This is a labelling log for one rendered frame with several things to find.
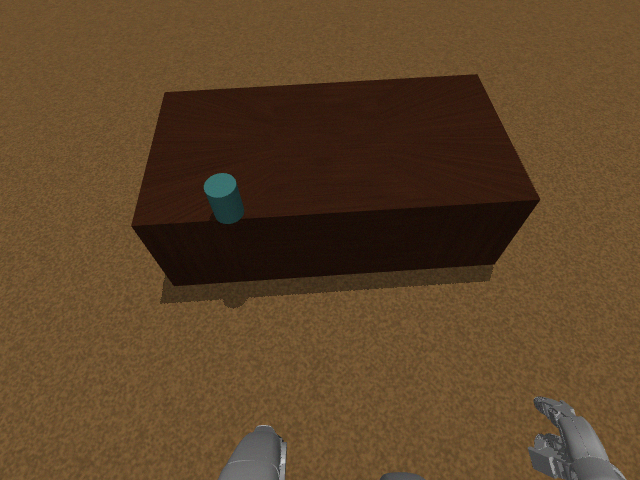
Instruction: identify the right robot arm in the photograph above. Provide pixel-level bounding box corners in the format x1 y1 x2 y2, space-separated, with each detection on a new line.
569 457 626 480

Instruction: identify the right robot hand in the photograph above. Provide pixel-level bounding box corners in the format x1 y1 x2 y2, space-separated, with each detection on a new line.
528 396 610 480

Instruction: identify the can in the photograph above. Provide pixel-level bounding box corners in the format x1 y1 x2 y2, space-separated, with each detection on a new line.
204 173 244 224

